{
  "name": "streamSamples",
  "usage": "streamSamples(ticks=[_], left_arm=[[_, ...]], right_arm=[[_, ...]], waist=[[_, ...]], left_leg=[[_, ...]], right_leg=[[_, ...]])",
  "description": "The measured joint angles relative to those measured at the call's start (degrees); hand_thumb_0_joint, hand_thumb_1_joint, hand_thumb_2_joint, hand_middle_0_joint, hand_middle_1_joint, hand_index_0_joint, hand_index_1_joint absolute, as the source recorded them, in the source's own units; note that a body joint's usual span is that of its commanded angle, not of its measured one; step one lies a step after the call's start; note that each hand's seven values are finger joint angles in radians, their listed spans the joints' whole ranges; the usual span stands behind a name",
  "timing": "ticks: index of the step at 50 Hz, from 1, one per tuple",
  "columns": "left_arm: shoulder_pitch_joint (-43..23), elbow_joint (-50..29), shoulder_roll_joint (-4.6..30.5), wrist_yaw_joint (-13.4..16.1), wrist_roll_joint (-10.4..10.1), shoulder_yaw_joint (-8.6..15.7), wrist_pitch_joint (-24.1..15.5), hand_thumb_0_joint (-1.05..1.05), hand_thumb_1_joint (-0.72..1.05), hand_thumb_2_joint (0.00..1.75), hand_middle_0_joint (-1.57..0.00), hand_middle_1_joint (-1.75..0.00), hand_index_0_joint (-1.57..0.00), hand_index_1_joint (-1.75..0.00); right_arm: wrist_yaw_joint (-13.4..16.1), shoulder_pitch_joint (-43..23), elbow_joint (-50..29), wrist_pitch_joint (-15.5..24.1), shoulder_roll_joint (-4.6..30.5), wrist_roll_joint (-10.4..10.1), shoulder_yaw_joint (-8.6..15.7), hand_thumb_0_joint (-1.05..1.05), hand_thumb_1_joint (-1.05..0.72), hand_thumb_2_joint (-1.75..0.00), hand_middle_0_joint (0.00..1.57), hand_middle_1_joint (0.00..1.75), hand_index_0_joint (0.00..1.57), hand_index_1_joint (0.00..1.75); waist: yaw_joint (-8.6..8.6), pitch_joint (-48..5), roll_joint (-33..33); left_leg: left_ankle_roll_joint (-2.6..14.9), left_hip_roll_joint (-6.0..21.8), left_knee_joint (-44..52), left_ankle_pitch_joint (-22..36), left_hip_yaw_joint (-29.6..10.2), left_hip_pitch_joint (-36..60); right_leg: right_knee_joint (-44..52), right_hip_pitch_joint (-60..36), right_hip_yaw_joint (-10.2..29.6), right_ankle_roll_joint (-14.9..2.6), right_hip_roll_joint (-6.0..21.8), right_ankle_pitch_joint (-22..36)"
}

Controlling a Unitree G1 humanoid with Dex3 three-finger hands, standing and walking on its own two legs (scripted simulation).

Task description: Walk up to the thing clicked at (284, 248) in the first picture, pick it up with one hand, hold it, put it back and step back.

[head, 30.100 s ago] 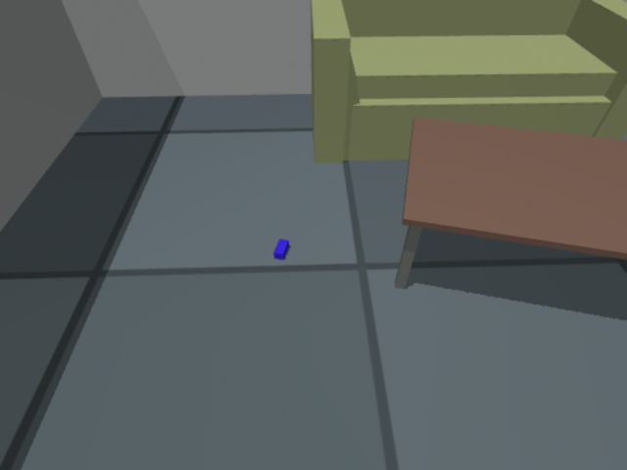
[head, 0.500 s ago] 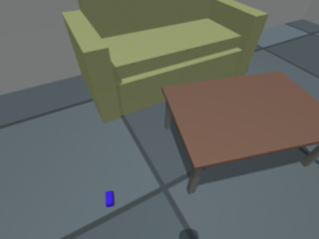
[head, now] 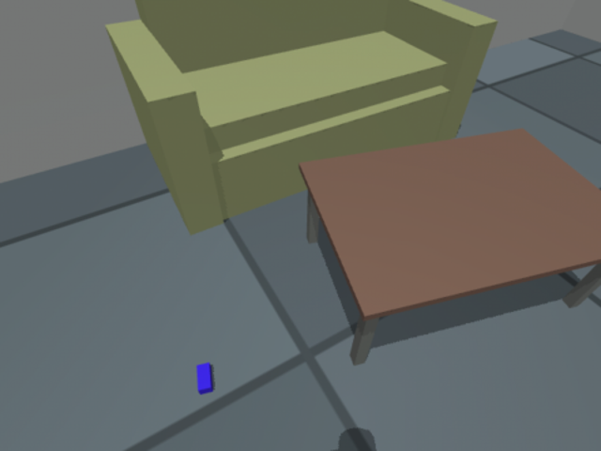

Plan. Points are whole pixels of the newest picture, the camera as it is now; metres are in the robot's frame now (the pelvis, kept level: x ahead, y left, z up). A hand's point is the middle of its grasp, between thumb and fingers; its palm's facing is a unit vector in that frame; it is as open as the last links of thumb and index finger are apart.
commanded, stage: stand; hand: left
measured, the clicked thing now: (204, 378) +0.53 +0.32 -0.76
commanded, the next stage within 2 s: none
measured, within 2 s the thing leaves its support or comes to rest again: neither
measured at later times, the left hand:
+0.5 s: hand out of the picture +0.08 +0.25 -0.16, palm faces -0.04 -0.94 -0.33, open 7.4 cm
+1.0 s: hand out of the picture +0.06 +0.26 -0.16, palm faces -0.03 -0.94 -0.34, open 7.4 cm
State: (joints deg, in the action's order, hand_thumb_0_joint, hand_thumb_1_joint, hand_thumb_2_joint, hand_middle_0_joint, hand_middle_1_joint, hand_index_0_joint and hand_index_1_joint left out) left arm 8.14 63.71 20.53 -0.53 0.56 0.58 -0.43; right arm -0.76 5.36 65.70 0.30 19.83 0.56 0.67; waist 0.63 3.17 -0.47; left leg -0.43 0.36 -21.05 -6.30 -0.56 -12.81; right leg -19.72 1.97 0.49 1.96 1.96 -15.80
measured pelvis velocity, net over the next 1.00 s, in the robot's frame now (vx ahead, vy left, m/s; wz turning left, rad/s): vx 0.00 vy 0.01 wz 0.00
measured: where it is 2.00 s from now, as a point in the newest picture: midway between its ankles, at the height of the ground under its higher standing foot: outside the picture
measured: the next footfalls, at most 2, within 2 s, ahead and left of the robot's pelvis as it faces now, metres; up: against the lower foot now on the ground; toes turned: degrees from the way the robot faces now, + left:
none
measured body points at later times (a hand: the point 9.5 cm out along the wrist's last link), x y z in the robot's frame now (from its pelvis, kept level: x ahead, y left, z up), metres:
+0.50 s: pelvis +0.01 +0.00 +0.00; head +0.02 +0.01 +0.45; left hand +0.08 +0.30 -0.14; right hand +0.09 -0.30 -0.13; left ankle +0.06 +0.12 -0.74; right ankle -0.05 -0.14 -0.74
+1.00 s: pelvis +0.00 +0.01 +0.00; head +0.01 +0.01 +0.45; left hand +0.07 +0.31 -0.14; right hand +0.08 -0.30 -0.13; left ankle +0.06 +0.12 -0.74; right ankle -0.05 -0.14 -0.74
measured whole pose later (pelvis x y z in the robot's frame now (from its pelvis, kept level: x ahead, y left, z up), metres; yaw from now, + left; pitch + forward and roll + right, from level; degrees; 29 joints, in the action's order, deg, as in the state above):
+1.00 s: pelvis +0.00 +0.01 +0.00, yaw +0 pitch -3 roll +0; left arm 9.2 62.6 20.8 -0.2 0.7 0.2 -0.3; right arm -0.6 5.1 65.1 0.2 19.8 0.4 0.4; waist 0.3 3.0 -0.6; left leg 0.0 0.2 -21.6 -6.9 -0.4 -12.0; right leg -18.4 0.3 0.5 2.4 2.2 -15.4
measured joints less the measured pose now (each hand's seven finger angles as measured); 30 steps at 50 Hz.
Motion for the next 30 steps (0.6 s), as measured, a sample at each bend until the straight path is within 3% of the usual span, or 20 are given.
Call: streamSamples(ticks=[30], left_arm=[[0.13,-0.9,0.03,0.23,-0.04,-0.36,0.0,0.01,0.9,0.89,-0.2,-0.3,-0.2,-0.3]], right_arm=[[0.05,-0.73,-0.7,-0.08,-0.1,-0.18,-0.37,0.01,-0.9,-0.89,0.2,0.3,0.21,0.3]], waist=[[-0.2,0.15,-0.45]], left_leg=[[0.08,0.04,-0.43,-0.94,0.04,0.47]], right_leg=[[1.57,-1.38,-0.01,0.09,-0.01,0.14]])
